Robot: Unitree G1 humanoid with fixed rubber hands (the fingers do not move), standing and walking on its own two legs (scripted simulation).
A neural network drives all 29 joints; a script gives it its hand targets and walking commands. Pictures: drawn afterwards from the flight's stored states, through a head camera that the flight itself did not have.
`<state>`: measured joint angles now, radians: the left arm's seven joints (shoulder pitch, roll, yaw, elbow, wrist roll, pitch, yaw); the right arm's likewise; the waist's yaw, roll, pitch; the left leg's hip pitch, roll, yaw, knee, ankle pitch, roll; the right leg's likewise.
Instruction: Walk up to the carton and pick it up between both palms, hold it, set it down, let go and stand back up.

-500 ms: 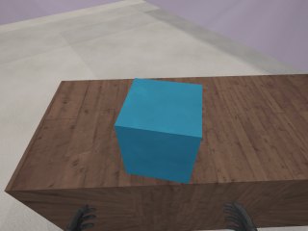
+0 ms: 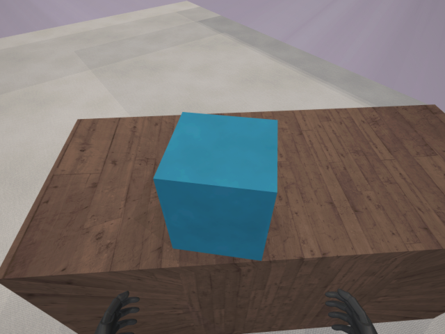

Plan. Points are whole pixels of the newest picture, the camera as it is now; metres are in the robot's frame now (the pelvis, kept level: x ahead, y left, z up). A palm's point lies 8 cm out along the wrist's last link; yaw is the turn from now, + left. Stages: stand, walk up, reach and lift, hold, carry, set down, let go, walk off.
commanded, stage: let go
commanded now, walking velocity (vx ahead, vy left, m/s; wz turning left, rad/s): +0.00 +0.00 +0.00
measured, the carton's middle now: (222, 187) +0.44 +0.02 +0.01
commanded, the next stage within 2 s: stand in 0.02 s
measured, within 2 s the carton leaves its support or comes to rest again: neither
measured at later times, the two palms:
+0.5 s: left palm out of the picture +0.06 +0.29 -0.10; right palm out of the picture +0.08 -0.23 -0.10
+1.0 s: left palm out of the picture +0.00 +0.29 -0.11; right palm out of the picture +0.05 -0.23 -0.11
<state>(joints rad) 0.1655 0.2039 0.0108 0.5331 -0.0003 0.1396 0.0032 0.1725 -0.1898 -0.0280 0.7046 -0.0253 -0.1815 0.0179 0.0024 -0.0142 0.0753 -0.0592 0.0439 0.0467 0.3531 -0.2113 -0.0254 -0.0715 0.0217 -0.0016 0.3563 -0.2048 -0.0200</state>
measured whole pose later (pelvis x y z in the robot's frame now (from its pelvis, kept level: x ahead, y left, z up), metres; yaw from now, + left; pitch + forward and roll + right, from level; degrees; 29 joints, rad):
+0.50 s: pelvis -0.03 +0.03 -0.01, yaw +2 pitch -3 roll +0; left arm 0.34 0.28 0.02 0.64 0.02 -0.03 0.00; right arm 0.30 -0.28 -0.02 0.72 -0.01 -0.03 0.02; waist 0.01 0.00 0.01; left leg -0.20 0.00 0.03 0.48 -0.23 0.02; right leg -0.19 -0.03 -0.02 0.46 -0.22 0.02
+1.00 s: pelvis -0.04 +0.02 -0.01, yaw +3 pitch -2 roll +0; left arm 0.39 0.28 -0.01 0.68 0.02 -0.03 0.00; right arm 0.33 -0.27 0.00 0.71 -0.01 -0.02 0.02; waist 0.00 0.00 0.02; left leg -0.26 -0.02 0.01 0.51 -0.21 0.02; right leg -0.25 -0.04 -0.04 0.51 -0.23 0.02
